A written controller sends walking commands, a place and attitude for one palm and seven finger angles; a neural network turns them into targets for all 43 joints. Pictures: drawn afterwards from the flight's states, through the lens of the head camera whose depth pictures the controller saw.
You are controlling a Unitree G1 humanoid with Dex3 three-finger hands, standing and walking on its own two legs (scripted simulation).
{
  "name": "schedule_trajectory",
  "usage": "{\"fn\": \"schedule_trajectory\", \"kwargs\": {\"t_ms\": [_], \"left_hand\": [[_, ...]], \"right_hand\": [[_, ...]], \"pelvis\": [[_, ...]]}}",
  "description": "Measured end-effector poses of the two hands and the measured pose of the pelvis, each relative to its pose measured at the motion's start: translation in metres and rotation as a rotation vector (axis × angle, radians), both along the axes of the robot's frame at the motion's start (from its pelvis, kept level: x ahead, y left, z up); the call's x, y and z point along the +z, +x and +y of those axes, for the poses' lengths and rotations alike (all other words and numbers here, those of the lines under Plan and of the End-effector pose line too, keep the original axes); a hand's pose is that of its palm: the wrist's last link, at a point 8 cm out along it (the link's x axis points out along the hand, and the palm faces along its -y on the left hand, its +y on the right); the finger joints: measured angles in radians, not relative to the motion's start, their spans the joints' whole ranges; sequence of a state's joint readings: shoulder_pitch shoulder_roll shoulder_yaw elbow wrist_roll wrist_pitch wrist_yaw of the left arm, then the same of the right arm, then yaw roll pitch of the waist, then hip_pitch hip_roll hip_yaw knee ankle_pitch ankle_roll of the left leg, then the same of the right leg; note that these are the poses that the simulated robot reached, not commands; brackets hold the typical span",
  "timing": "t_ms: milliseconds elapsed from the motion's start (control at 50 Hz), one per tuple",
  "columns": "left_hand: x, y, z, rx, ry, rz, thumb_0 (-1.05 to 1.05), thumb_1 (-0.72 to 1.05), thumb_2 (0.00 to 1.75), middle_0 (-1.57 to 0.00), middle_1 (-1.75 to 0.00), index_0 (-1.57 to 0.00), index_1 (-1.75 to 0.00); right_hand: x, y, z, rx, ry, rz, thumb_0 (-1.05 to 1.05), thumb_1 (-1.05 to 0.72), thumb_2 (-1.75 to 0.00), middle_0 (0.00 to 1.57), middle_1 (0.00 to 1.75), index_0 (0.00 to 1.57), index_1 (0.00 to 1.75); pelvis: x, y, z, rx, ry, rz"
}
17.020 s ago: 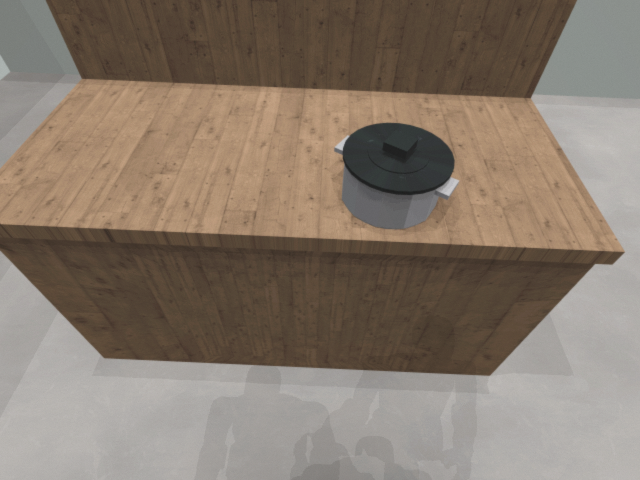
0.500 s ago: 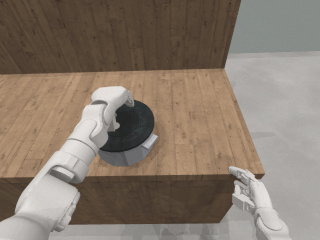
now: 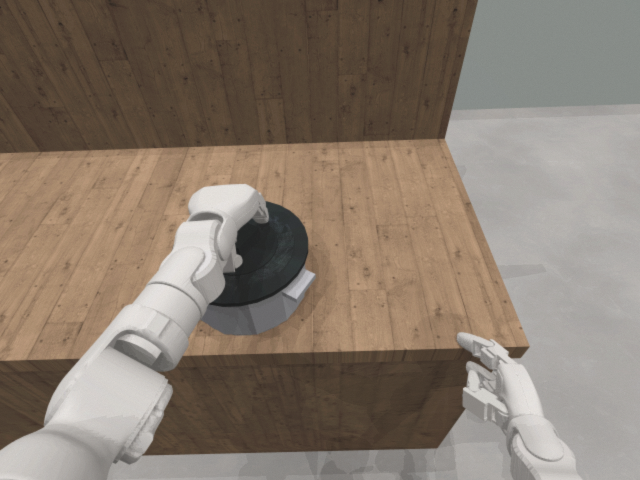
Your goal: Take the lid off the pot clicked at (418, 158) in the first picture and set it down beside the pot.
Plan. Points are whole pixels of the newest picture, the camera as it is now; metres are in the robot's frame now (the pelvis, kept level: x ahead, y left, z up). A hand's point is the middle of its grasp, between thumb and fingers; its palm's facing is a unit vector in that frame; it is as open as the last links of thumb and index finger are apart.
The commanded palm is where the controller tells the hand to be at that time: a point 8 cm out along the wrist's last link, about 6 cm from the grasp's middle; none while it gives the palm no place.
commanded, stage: close the fingers and squeeze the knob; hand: left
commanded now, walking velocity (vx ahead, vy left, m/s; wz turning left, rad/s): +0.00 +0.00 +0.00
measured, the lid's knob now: (237, 236) +0.45 +0.13 +0.06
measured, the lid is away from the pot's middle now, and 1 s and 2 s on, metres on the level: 0.00 0.01 0.01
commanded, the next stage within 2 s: lift the lid straight up in 1.50 s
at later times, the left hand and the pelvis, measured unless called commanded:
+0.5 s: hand (232, 242) +0.41 +0.13 +0.08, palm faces -0.29 -0.06 -0.95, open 9.1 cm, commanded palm +0.41 +0.13 +0.14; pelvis +0.00 -0.01 +0.00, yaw +0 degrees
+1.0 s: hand (233, 240) +0.42 +0.13 +0.08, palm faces -0.30 -0.06 -0.95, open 8.4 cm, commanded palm +0.41 +0.12 +0.14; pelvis +0.00 -0.01 +0.00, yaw +0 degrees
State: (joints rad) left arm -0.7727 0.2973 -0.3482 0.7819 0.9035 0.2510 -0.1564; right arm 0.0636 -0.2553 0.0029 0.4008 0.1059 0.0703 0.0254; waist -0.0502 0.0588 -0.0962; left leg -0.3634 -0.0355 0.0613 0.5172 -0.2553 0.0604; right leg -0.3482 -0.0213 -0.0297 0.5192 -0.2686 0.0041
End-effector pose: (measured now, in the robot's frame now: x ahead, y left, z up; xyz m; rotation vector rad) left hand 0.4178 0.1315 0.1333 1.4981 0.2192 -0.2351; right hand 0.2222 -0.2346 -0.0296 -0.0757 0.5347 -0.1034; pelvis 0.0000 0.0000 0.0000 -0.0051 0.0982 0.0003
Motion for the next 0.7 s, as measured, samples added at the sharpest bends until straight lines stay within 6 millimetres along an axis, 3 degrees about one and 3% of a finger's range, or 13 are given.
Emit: {"fn": "schedule_trajectory", "kwargs": {"t_ms": [120, 420, 700], "left_hand": [[0.004, -0.003, -0.003, 0.003, -0.03, -0.021, 0.0, -0.26, 1.39, -0.83, -0.11, -0.83, -0.11], [0.003, -0.009, 0.001, 0.025, -0.009, 0.016, 0.0, -0.09, 1.18, -0.66, -0.6, -0.66, -0.59], [0.004, -0.006, -0.003, 0.007, 0.017, 0.016, 0.0, 0.04, 1.08, -0.63, -0.81, -0.66, -0.82]], "right_hand": [[0.0, 0.0, 0.0, 0.004, 0.0, 0.002, 0.02, -0.9, -0.9, 0.2, 0.3, 0.36, 0.41], [0.0, 0.0, -0.002, 0.015, 0.002, 0.001, 0.02, -0.9, -0.9, 0.2, 0.3, 0.36, 0.4], [-0.001, 0.002, -0.005, 0.013, 0.009, 0.0, 0.02, -0.9, -0.9, 0.2, 0.3, 0.39, 0.42]], "pelvis": [[0.0, -0.002, -0.002, 0.0, 0.002, -0.008], [0.001, -0.005, -0.01, 0.005, 0.003, -0.019], [0.001, -0.003, -0.011, 0.006, 0.002, -0.012]]}}
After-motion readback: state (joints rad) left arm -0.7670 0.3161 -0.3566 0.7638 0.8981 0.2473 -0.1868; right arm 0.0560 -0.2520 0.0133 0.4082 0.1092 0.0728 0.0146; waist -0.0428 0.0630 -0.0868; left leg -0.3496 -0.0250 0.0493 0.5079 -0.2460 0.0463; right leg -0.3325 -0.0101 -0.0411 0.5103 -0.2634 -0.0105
